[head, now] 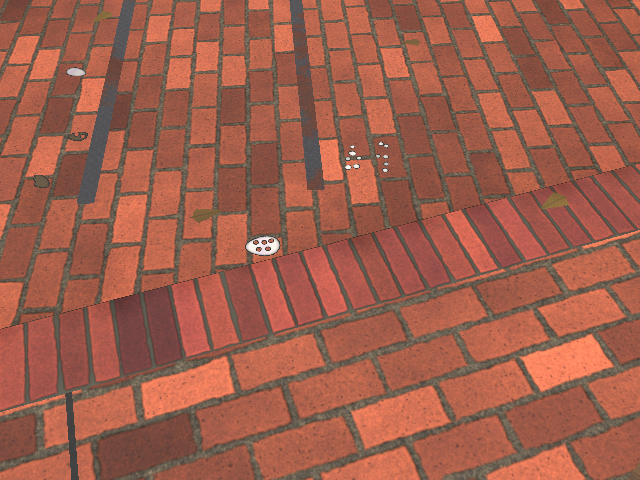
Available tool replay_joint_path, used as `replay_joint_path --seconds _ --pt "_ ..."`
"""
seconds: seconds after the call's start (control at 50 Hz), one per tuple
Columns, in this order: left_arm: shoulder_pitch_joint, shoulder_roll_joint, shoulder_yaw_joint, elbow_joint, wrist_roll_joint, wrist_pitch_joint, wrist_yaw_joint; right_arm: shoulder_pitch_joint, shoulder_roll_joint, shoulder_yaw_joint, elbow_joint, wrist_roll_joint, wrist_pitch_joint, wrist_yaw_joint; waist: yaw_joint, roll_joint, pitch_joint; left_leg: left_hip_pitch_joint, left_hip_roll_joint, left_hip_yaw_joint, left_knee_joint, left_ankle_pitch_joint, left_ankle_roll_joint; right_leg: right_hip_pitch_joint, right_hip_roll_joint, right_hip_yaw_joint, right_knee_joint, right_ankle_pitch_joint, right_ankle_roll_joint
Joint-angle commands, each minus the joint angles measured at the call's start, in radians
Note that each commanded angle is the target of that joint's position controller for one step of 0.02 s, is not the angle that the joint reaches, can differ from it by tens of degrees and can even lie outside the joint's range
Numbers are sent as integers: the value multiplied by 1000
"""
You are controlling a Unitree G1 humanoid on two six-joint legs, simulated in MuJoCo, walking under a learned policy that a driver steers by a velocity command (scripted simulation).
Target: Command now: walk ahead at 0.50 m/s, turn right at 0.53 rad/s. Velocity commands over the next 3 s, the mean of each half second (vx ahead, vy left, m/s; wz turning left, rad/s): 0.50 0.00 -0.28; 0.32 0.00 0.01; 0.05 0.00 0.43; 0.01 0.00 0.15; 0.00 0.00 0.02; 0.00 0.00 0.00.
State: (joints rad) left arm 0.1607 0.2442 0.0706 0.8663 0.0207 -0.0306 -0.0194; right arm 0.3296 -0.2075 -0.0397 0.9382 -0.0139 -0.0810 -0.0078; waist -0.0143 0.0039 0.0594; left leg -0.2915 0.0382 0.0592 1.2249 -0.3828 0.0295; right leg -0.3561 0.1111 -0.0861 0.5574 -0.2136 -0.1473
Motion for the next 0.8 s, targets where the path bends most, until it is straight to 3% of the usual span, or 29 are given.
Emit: replay_joint_path --seconds 0.02,0.06,0.12,0.22,0.3,0.34,0.36,0.4,0.42,0.44,0.46,0.48,0.5,0.52,0.54,0.56,0.6,0.64,0.72,0.8 --pt "103 114 30 -10 -19 -5 19 -32 -121 -24 -111 -18 -15 5 3 38 -24 -327 72 -94 -5 72 -20 247 -305 423 -329 276 -161" --pt "110 113 25 -11 -24 -26 19 -12 -102 -22 -113 -37 22 13 -21 7 -47 -266 75 -81 -69 78 -48 195 -255 358 -336 378 -149" --pt "169 138 27 5 -23 -41 17 -78 -91 -19 -142 -35 44 23 -8 -24 -36 -307 81 -47 -185 177 -70 188 -224 299 -364 435 -123" --pt "282 124 16 32 -22 -42 18 -257 -92 -12 -198 -25 45 33 66 -62 -18 -381 68 -27 -411 360 -59 311 -211 275 -366 511 -45" --pt "337 125 7 50 -11 -43 28 -376 -91 -2 -239 -17 37 39 106 -66 5 -401 34 -10 -548 389 -31 423 -241 283 -353 539 -44" --pt "345 134 5 57 -3 -43 34 -406 -98 0 -257 -14 30 41 106 -70 18 -381 15 -8 -607 361 -7 466 -269 293 -336 575 -50" --pt "335 142 5 58 0 -44 38 -395 -106 -1 -259 -13 27 40 91 -73 21 -355 6 -11 -629 328 9 482 -285 295 -320 620 -48" --pt "287 160 6 54 4 -49 43 -282 -128 -11 -229 -10 21 30 26 -83 -15 -181 -42 -2 -682 250 46 467 -285 269 -229 833 -21" --pt "275 170 8 56 8 -50 41 -168 -150 -22 -192 -8 15 19 -21 -79 -73 -48 -77 9 -708 225 67 463 -268 253 -102 935 -9" --pt "261 168 5 55 3 -51 37 -13 -168 -33 -146 -15 5 7 -96 -45 -157 161 -58 -7 -770 278 94 389 -229 217 85 869 7" --pt "278 122 -9 25 -5 -56 33 148 -242 -51 -122 -38 0 -8 -139 58 -286 408 160 -245 -771 203 144 208 -168 180 368 530 21" --pt "425 46 -18 33 -40 -52 27 157 -324 -74 -110 -46 7 3 -60 291 -367 603 397 -722 -875 198 297 -120 31 118 703 -281 63" --pt "356 133 -4 41 -1 -46 32 78 -235 -58 -118 -8 19 16 -45 102 -262 494 347 -751 -936 85 269 -210 -30 205 766 -265 44" --pt "272 126 -2 20 0 -47 26 -23 -174 -41 -134 0 19 19 -18 44 -120 345 315 -579 -959 76 246 -229 -76 199 738 -173 45" --pt "226 107 -8 9 0 -48 20 -64 -134 -30 -133 -7 14 23 -4 8 -61 249 265 -474 -993 159 222 -213 -110 185 690 -122 49" --pt "214 97 -9 5 5 -40 15 -65 -121 -24 -124 -7 7 19 13 28 -35 192 223 -389 -1013 240 197 -189 -134 173 648 -105 56" --pt "243 72 -15 13 16 -19 3 -40 -108 -17 -93 -2 -6 16 42 71 -43 135 177 -294 -1045 343 177 -129 -154 150 596 -82 79" --pt "217 62 -18 5 19 -10 -5 3 -125 -21 -69 5 -18 18 46 64 -37 135 164 -247 -1070 394 187 -161 -170 123 558 -55 98" --pt "94 37 -30 -30 13 -5 0 50 -125 -12 -35 3 -17 16 40 56 -6 148 129 -103 -1027 891 170 -200 -178 62 387 43 142" --pt "5 11 -49 -41 -1 -5 11 86 -128 -4 -8 3 -1 9 2 95 -44 185 98 -40 -965 1016 131 -98 -132 15 168 151 139"
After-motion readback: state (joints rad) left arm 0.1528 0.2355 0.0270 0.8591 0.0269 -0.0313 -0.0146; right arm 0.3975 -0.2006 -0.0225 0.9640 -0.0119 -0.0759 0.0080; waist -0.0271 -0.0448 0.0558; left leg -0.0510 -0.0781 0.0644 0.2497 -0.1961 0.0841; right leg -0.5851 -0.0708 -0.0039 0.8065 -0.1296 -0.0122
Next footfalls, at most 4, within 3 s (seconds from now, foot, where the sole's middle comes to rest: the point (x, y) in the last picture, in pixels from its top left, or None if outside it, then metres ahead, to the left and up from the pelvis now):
0.44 left None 0.43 0.09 -0.76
0.94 right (379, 412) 0.60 -0.10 -0.76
1.40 left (281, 468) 0.49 0.10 -0.76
1.80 right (379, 454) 0.51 -0.09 -0.76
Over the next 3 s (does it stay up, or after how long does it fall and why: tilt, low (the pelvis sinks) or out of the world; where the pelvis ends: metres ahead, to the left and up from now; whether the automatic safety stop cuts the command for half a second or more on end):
stays up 0.47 -0.02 0.02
